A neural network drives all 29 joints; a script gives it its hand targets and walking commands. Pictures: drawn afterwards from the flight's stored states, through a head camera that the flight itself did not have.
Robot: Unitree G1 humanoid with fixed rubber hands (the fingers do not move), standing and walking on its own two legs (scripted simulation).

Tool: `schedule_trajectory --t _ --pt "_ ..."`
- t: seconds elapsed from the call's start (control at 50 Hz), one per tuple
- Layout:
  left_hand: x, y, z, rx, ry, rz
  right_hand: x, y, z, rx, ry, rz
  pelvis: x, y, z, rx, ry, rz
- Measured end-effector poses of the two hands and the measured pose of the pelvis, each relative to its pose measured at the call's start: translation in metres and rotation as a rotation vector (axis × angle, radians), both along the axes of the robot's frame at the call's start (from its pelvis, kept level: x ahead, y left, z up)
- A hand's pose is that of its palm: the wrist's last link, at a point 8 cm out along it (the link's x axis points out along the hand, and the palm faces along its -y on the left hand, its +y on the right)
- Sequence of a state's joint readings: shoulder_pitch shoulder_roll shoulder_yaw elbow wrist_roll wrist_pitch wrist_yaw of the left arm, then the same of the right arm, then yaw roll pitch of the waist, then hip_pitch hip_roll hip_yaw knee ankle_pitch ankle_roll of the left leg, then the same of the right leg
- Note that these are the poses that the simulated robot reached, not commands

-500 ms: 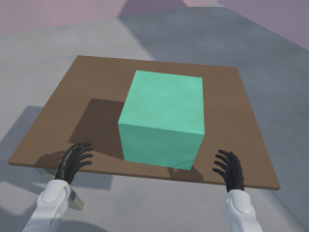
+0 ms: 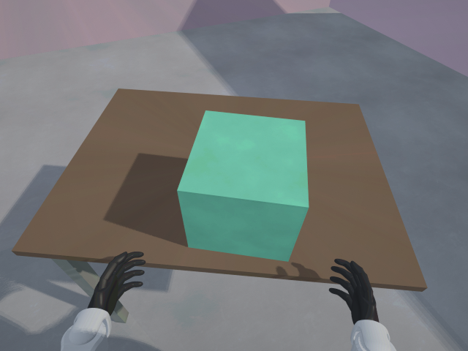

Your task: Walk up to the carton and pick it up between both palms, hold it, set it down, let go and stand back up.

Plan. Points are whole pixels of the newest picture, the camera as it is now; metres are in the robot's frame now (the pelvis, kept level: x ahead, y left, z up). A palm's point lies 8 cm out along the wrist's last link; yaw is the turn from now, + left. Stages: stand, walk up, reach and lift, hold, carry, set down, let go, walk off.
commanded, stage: set down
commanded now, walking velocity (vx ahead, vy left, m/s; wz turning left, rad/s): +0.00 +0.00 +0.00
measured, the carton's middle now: (246, 184) +0.46 +0.01 -0.01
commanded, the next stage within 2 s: let go in 0.82 s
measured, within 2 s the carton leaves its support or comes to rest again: neither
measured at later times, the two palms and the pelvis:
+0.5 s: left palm (120, 324) +0.17 +0.22 -0.07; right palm (378, 338) +0.18 -0.23 -0.07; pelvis +0.02 -0.02 +0.00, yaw +0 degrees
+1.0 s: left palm (121, 341) +0.15 +0.22 -0.08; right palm out of the picture +0.15 -0.23 -0.09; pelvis +0.00 -0.01 +0.00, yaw -1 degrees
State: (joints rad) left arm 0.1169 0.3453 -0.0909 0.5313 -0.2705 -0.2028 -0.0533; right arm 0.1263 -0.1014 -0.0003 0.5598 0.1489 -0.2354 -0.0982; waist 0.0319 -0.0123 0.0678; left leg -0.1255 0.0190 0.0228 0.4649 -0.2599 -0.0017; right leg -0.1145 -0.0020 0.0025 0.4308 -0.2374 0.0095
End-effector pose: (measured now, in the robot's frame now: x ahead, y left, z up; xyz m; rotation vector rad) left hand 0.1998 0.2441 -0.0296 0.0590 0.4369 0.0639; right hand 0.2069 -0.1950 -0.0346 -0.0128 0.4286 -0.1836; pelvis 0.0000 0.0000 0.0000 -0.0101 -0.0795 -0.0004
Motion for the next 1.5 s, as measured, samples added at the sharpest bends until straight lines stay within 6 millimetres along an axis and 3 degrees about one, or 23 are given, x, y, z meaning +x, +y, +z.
schedule_trajectory --t 0.12,0.28,0.46,0.64,0.8,0.94,1.26,1.4,1.5 --pt "-0.005 -0.002 -0.006 0.022 0.077 0.008 -0.01 -0.001 -0.013 -0.001 0.06 0.019 0.008 -0.004 0.002 0.002 -0.016 -0.004" --pt "-0.033 -0.011 -0.032 0.036 0.259 0.062 -0.035 -0.015 -0.04 -0.025 0.216 0.063 0.014 -0.011 0.002 0.007 -0.02 -0.001" --pt "-0.031 -0.022 -0.041 0.048 0.302 0.042 -0.032 -0.032 -0.036 -0.079 0.218 0.085 0.018 -0.018 0.003 0.012 0.001 0.006" --pt "-0.026 -0.021 -0.037 0.065 0.314 0.033 -0.036 -0.028 -0.035 -0.083 0.228 0.092 0.021 -0.016 0.005 0.008 -0.01 -0.002" --pt "-0.042 -0.019 -0.043 0.082 0.38 0.033 -0.049 -0.02 -0.042 -0.081 0.276 0.107 0.016 -0.008 0.006 0.004 -0.016 -0.014" --pt "-0.054 -0.023 -0.053 0.099 0.459 0.04 -0.059 -0.028 -0.052 -0.097 0.346 0.125 0.007 -0.005 0.004 0.005 -0.006 -0.018" --pt "-0.029 -0.04 -0.049 0.103 0.403 0.009 -0.069 -0.048 -0.048 -0.113 0.334 0.099 0.005 -0.014 0.004 0.01 0.001 -0.029" --pt "-0.038 -0.044 -0.051 0.08 0.4 0.022 -0.068 -0.053 -0.049 -0.13 0.345 0.1 0.006 -0.014 0.001 0.01 0.015 -0.022" --pt "-0.065 -0.027 -0.061 0.13 0.426 0.024 -0.079 -0.061 -0.063 -0.131 0.456 0.069 0.009 -0.011 -0.001 0.008 0.032 -0.01"
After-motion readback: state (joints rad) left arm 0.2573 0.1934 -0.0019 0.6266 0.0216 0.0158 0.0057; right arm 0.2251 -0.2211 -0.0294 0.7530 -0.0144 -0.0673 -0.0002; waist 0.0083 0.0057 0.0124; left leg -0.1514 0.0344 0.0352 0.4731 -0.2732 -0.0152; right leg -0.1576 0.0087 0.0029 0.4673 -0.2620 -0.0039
